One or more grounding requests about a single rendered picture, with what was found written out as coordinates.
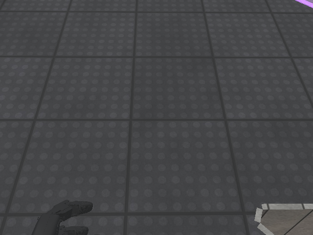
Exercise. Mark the robot left hand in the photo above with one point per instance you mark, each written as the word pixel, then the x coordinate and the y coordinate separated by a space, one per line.
pixel 49 222

